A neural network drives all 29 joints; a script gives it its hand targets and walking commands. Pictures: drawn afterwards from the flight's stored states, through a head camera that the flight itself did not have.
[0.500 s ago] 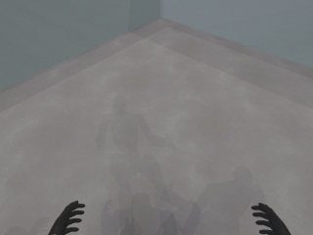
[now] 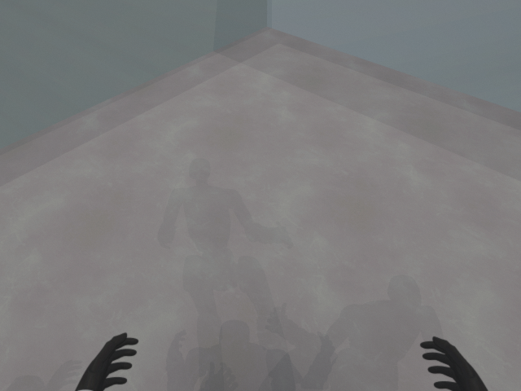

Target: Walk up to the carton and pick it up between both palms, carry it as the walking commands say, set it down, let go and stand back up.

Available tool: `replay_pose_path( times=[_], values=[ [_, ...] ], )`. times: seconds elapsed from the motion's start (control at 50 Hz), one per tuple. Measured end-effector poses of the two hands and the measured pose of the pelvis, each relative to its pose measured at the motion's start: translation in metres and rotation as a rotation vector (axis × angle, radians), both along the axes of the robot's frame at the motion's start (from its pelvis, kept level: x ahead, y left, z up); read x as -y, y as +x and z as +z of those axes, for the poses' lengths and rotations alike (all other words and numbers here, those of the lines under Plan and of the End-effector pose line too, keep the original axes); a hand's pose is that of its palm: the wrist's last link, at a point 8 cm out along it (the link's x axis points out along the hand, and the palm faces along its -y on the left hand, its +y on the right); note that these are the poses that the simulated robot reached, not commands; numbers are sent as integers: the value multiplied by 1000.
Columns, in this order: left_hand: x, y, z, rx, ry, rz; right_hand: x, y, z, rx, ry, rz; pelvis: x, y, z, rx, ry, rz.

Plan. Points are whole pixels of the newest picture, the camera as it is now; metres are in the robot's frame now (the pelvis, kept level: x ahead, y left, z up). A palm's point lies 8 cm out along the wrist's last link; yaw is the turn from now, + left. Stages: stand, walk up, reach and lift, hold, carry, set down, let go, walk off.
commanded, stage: stand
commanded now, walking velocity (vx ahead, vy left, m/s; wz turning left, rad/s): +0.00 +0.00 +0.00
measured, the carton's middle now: out of the picture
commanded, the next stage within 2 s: walk up in 0.62 s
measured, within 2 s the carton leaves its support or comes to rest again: neither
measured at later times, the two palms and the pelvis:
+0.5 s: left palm out of the picture +0.15 +0.27 -0.07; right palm out of the picture +0.15 -0.29 -0.06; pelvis +0.00 +0.00 +0.00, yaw +0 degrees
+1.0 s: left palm out of the picture +0.14 +0.24 -0.08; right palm out of the picture +0.09 -0.30 -0.09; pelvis -0.02 -0.02 +0.00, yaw -7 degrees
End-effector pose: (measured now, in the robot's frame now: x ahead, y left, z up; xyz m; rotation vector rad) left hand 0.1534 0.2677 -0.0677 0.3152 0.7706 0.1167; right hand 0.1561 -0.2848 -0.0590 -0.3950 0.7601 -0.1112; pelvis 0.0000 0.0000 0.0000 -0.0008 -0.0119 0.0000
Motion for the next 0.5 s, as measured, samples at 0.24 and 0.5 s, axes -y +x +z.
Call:
replay_pose_path(
  times=[0.24,0.5],
  values=[
    [-1,-2,-2,-10,1,3,3,0,1,0,-9,2,0,0,0,0,0,0],
    [-2,-6,-2,-14,2,5,3,-2,2,0,-10,1,0,-2,0,3,0,0]
  ],
)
